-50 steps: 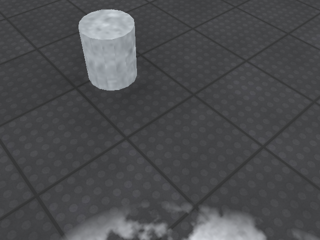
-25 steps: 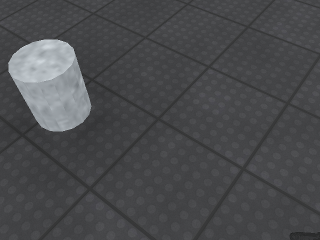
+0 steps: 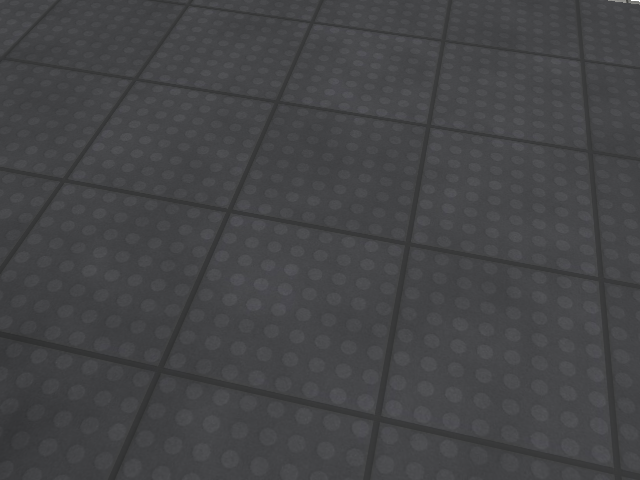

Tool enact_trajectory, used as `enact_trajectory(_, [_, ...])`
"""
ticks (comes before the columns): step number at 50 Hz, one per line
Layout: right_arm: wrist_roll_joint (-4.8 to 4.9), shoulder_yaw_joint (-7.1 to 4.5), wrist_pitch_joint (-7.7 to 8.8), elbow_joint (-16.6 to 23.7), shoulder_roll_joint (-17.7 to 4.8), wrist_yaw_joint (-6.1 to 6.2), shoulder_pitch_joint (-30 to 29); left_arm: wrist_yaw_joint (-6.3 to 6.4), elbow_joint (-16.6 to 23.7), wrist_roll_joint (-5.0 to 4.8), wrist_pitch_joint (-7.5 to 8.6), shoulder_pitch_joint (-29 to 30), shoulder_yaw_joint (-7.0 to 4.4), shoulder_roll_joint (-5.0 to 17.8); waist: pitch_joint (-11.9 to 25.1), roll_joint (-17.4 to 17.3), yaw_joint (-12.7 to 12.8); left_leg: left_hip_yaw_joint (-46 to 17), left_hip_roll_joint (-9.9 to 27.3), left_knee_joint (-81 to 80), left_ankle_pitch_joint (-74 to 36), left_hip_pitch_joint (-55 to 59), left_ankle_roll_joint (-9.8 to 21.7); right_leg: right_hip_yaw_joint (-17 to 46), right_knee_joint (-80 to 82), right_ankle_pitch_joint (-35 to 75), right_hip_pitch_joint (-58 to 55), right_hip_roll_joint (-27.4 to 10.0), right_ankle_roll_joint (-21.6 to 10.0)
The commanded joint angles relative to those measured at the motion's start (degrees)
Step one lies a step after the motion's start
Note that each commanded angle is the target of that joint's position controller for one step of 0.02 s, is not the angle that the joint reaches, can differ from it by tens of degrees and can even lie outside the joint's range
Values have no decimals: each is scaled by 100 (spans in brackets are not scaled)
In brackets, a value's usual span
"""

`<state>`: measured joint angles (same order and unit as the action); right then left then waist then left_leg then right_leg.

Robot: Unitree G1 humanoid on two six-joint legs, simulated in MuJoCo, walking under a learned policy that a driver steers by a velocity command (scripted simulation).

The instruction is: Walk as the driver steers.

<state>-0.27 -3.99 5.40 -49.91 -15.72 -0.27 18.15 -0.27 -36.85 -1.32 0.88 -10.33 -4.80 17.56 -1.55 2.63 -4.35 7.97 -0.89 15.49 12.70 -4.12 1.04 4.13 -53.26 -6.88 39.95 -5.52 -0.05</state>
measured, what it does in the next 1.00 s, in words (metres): walks ahead, turning left: right foot, then left foot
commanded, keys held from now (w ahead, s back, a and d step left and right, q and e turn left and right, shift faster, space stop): w+q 1.00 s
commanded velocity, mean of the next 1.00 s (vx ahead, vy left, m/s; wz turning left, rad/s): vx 0.50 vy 0.00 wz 0.36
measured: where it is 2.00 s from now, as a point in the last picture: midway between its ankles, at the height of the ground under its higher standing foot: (149, 273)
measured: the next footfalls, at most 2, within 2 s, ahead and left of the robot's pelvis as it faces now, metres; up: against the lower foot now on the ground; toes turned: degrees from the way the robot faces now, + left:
right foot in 0.20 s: +0.27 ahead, -0.16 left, +0.00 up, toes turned -1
left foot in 0.72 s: +0.51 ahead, +0.15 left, +0.00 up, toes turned +20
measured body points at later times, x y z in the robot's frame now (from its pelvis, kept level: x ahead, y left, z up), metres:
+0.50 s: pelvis +0.26 -0.05 +0.00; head +0.28 -0.05 +0.45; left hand +0.27 +0.24 -0.12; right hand +0.45 -0.30 -0.11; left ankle +0.36 +0.13 -0.68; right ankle +0.23 -0.16 -0.75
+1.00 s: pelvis +0.51 +0.08 +0.00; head +0.53 +0.11 +0.45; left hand +0.58 +0.40 -0.09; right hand +0.68 -0.15 -0.11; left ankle +0.47 +0.13 -0.75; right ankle +0.71 -0.05 -0.68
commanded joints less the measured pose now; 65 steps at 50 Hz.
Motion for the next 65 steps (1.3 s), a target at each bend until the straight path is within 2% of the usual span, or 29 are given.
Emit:
enact_trajectory(1, [75,-158,52,294,-909,-2,-210,-92,503,37,139,492,86,-47,-123,-514,63,-708,1434,-739,-1512,-65,924,-136,979,616,-171,25,-55])
enact_trajectory(6, [240,-188,-125,16,-1194,-40,222,-223,739,15,274,1178,87,99,-377,-671,11,-1004,1704,-413,-1972,485,915,-463,2056,87,-506,235,-190])
enact_trajectory(9, [280,-163,-186,-63,-1241,-4,102,-168,338,73,325,-191,-181,613,532,-765,906,-730,1384,1234,-3757,242,584,-690,2715,267,-2839,625,-515])
enact_trajectory(10, [173,-42,-146,42,-940,-1,50,-80,121,152,300,-1176,-316,970,1334,-556,1335,-565,1107,2648,-2655,-862,334,-43,2363,530,-4628,-68,-784])
enact_trajectory(11, [60,203,-50,236,-170,-48,650,-8,72,239,267,-1540,-407,1565,2257,1001,1044,-509,207,4851,1152,-3126,-76,2504,2588,101,-6672,-1792,-1645])
enact_trajectory(12, [221,92,37,117,-619,-58,477,-11,80,246,259,-1608,-294,1083,2635,828,1247,-1382,169,5763,2101,-3613,-86,3416,3228,-407,-6432,-1980,-1819])
enact_trajectory(13, [362,-32,50,290,-958,-60,9,-17,42,206,280,-1267,-181,798,1620,653,1187,-1376,432,5998,1762,-4069,-41,2478,3348,-317,-5756,-1732,-1554])
enact_trajectory(15, [226,-50,-36,333,-827,-3,-435,-52,-43,146,340,-593,-35,298,604,220,846,-1229,787,5501,931,-3838,-14,1183,3774,32,-4329,-1143,-1158])
enact_trajectory(16, [210,-69,-118,314,-731,3,-179,-53,-69,170,405,-389,-34,287,536,592,576,-1306,924,5356,612,-3419,-65,882,3996,234,-3829,-1148,-1185])
enact_trajectory(21, [194,-31,-389,436,-350,11,-371,21,-350,222,582,-147,-124,374,-22,153,310,-1402,1001,4625,-122,-3443,-214,-187,4624,813,-3151,-1156,-1190])
enact_trajectory(26, [146,43,-345,708,-244,-180,-1224,118,-577,183,528,-371,-213,637,-241,-37,587,-1017,854,2994,-1403,-3316,-114,-1150,4692,864,-3377,-978,-956])
enact_trajectory(31, [142,21,-382,1067,-384,-307,-1823,132,-819,17,370,-647,-305,848,-420,-20,722,-671,704,2286,-849,-3419,212,-1477,4287,1256,-4256,-1219,-772])
enact_trajectory(34, [160,-166,-420,1035,-681,-312,-1118,147,-820,-70,232,-494,-358,1089,165,175,205,-123,95,2169,-84,-2169,570,-1744,2788,3890,-4434,-1127,-546])
enact_trajectory(35, [187,-346,-431,793,-962,-263,-210,149,-791,-96,186,-408,-321,1039,631,48,-294,-5,-247,1831,-331,-911,770,-1930,1567,4102,-4054,-874,-349])
enact_trajectory(36, [207,-572,-487,572,-1527,-143,696,174,-697,48,216,-520,-222,812,1111,-587,-602,-1098,256,1652,-482,766,1090,-1965,-234,2393,-2670,-614,-11])
enact_trajectory(37, [236,-648,-454,734,-2141,-109,305,135,-329,196,382,-890,25,20,1605,-2177,147,-4647,1712,703,763,2416,2311,-1324,-2429,-2414,-94,694,403])
enact_trajectory(38, [162,-465,-354,937,-1634,-170,390,58,-303,-1,622,-417,-10,474,2144,-1202,-231,-5626,2008,-99,1429,2604,2310,79,-2844,-2623,485,640,218])
enact_trajectory(39, [112,-366,-259,876,-1256,-184,310,16,-183,-196,725,83,-55,669,1416,-863,-277,-4799,1873,-82,1045,2163,1999,59,-2723,-2190,836,401,40])
enact_trajectory(40, [132,-316,-191,890,-1100,-188,12,57,-194,-107,773,123,-30,570,906,-418,-10,-4087,1624,8,332,1334,1785,79,-2148,-1727,644,131,-42])
enact_trajectory(42, [68,-215,-159,1049,-806,-132,-521,117,-285,151,707,18,-98,649,584,-528,374,-3255,1291,-6,-1006,139,1634,126,-1386,-1284,-188,-133,-4])
enact_trajectory(50, [143,-280,-185,1011,-1029,111,-124,43,-1,167,497,1027,55,208,105,-669,148,-2318,673,-335,-854,-971,1254,-75,1483,804,-742,271,400])
enact_trajectory(55, [183,-277,-265,876,-984,147,297,-99,188,81,617,1571,35,363,60,-770,-40,-2797,819,149,-501,-593,1109,43,2413,1013,-1079,527,295])
enact_trajectory(59, [132,-250,-324,866,-878,169,208,-140,-18,95,725,807,-71,557,266,-1064,393,-3043,895,963,-1284,-224,889,-137,2813,513,-2003,571,-74])
enact_trajectory(60, [104,-168,-309,898,-657,145,201,-109,-162,168,755,217,-157,745,705,-938,662,-2784,586,1738,-1717,-388,711,-45,2839,493,-2977,391,-304])
enact_trajectory(61, [4,-47,-299,996,-385,141,295,-75,-246,240,753,-658,-224,1047,1539,-260,977,-2312,211,3357,-781,-1115,491,1028,2728,205,-4448,-564,-704])
enact_trajectory(62, [228,43,-232,1043,-86,119,1231,-128,-561,230,665,-1131,-344,1465,2028,1765,577,-1757,-571,5127,1968,-3188,86,3741,3322,-999,-6072,-1685,-1729])
enact_trajectory(63, [289,-48,-208,918,-706,130,974,-159,-501,55,636,-1043,-220,881,1526,978,783,-1978,-166,5765,1942,-3969,60,4128,3658,-2447,-5833,-1668,-1624])
enact_trajectory(64, [246,-121,-204,1026,-977,119,222,-136,-446,47,600,-762,-127,567,777,418,932,-1888,16,5873,1411,-4138,73,3228,3727,-2299,-5141,-1396,-1363])
enact_trajectory(65, [151,-106,-197,1127,-889,129,-214,-133,-401,127,553,-485,-64,485,408,-41,848,-1687,199,5713,1043,-3970,82,2535,3825,-1611,-4460,-1113,-1187])
Over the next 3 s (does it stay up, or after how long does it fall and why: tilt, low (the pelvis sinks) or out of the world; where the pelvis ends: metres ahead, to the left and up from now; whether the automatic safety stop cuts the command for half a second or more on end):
stays up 1.40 0.71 0.00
